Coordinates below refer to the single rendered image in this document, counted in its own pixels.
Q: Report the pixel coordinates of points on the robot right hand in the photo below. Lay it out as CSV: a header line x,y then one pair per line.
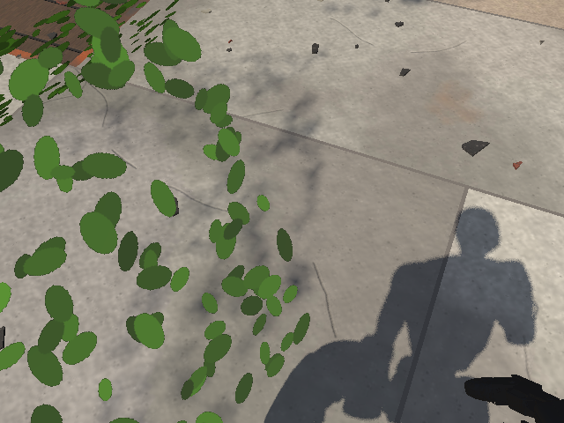
x,y
520,394

